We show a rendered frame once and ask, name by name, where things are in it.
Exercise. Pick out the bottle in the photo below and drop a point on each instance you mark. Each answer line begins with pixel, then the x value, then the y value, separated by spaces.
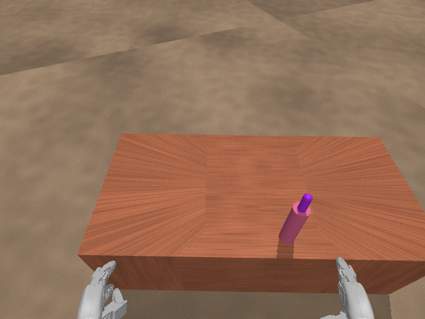
pixel 296 219

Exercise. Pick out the left robot hand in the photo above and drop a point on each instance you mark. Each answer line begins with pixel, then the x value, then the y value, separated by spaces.
pixel 96 294

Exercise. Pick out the right robot hand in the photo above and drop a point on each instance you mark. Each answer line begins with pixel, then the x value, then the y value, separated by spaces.
pixel 354 301

